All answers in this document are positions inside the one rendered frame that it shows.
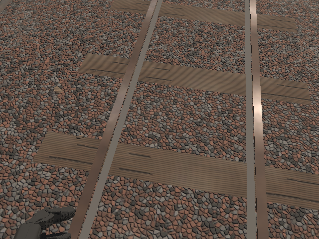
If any robot left hand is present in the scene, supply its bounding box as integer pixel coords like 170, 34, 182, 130
13, 206, 76, 239

